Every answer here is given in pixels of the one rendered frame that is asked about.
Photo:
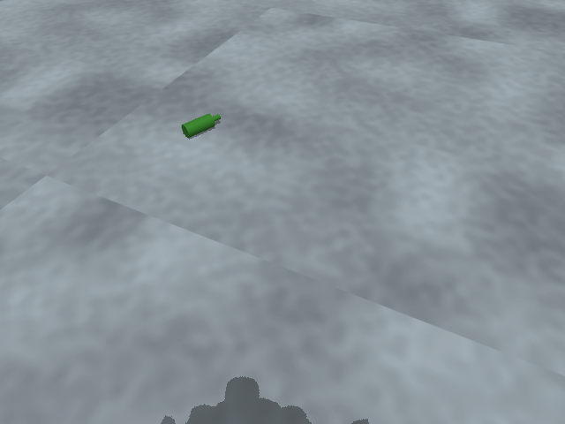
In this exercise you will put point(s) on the bottle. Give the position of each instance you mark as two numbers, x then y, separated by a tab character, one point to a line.
199	125

